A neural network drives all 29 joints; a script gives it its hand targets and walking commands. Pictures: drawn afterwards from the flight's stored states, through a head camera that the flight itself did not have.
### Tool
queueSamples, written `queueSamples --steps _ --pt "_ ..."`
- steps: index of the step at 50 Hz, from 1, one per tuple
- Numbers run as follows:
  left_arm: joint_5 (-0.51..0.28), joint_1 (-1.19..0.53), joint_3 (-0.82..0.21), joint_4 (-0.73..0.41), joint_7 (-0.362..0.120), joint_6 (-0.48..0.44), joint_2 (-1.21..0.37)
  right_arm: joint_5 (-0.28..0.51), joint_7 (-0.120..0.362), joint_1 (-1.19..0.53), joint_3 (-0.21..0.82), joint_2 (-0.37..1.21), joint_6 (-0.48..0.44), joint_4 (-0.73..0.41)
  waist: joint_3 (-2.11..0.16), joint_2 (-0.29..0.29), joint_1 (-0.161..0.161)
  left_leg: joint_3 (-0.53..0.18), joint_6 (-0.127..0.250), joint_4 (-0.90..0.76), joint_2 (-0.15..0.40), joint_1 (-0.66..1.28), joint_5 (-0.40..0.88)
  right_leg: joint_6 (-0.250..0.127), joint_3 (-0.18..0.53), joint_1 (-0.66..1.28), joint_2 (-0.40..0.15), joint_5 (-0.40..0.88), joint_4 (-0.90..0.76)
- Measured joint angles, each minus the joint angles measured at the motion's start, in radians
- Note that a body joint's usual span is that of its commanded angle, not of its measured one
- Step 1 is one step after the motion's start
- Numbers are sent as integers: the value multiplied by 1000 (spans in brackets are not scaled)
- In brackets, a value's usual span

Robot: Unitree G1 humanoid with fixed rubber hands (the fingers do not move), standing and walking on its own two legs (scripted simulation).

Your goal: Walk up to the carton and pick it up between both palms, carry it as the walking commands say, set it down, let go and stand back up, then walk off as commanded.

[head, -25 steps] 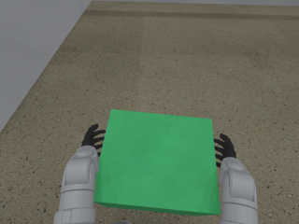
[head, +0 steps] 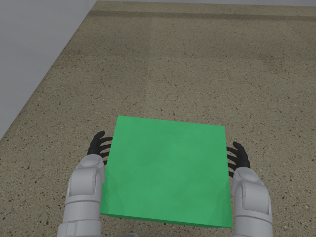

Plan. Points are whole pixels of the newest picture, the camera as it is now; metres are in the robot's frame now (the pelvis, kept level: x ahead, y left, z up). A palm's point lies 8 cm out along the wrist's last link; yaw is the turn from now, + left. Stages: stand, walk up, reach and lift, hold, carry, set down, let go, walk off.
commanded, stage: carry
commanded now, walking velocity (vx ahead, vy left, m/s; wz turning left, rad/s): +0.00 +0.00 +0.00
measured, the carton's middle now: (165, 174) +0.30 +0.00 -0.05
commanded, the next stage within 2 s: none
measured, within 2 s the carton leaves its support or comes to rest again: neither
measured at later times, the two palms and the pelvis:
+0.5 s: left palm (95, 159) +0.29 +0.18 +0.04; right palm (241, 172) +0.27 -0.19 +0.03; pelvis +0.00 +0.00 +0.00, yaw +0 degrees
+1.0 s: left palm (96, 159) +0.29 +0.18 +0.04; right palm (241, 172) +0.27 -0.19 +0.03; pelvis +0.00 +0.00 +0.00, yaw +0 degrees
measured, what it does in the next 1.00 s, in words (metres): stands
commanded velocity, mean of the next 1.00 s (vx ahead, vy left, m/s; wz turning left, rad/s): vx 0.00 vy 0.00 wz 0.00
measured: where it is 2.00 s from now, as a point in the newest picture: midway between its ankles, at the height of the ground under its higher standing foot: outside the picture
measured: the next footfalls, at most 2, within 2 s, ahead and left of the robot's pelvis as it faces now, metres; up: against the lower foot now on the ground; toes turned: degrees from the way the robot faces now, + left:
none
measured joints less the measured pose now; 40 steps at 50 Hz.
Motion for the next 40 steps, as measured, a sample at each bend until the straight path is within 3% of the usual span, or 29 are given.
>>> queueSamples --steps 40 --pt "7 1 0 35 -6 -48 2 -13 6 7 0 0 -47 32 -1 1 0 0 0 -1 1 1 0 0 0 0 1 0 0"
